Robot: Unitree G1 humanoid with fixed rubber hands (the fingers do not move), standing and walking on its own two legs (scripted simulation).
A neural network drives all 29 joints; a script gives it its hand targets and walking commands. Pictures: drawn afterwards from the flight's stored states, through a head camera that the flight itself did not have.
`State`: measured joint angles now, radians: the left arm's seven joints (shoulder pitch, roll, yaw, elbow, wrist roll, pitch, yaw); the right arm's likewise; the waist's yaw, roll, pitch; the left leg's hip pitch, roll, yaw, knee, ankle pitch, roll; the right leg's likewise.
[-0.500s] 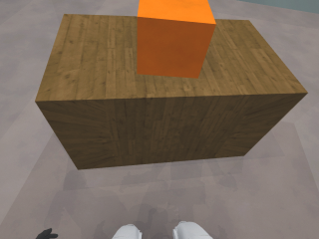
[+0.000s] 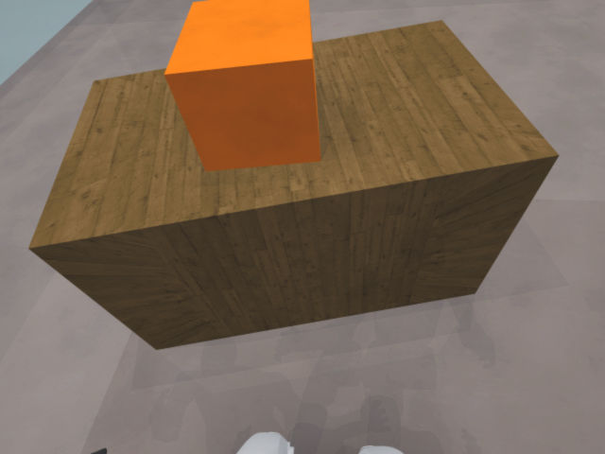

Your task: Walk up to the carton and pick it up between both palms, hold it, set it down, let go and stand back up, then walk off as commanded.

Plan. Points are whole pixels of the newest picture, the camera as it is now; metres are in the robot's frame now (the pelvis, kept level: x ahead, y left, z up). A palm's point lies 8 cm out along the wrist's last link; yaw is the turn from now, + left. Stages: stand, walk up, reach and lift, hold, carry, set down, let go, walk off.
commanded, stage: walk off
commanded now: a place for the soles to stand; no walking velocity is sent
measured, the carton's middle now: (256, 81) +0.86 +0.14 +0.02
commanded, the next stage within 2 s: stand in 1.50 s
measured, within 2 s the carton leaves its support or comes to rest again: neither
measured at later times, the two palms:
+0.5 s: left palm out of the picture +0.09 +0.36 -0.10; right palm out of the picture +0.11 -0.27 -0.11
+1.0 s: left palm out of the picture +0.14 +0.38 -0.08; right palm out of the picture +0.08 -0.25 -0.10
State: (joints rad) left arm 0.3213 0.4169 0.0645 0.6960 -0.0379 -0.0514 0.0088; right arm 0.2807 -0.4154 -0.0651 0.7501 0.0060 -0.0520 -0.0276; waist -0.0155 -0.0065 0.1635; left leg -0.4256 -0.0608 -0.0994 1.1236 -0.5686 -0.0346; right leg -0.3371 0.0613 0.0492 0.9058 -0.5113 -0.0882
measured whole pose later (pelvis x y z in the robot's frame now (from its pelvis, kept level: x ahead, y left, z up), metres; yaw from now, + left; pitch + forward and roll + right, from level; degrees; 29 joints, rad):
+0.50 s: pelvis +0.03 +0.05 -0.01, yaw +2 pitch -3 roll -1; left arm 0.32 0.37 0.06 0.70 -0.04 -0.05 0.04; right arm 0.28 -0.41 -0.06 0.75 0.01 -0.03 -0.03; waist -0.02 0.04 0.17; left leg -0.42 -0.03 -0.08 0.94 -0.46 0.00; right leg -0.28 0.08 0.01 0.91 -0.56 -0.06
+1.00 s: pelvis +0.01 +0.06 -0.01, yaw +1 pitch -7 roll -1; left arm 0.19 0.40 0.06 0.70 -0.04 -0.05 0.03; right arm 0.28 -0.41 -0.05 0.75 0.01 -0.03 -0.03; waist -0.02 0.04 0.20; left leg -0.37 -0.04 -0.04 0.94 -0.49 0.04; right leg -0.38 0.00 0.03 0.89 -0.40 -0.02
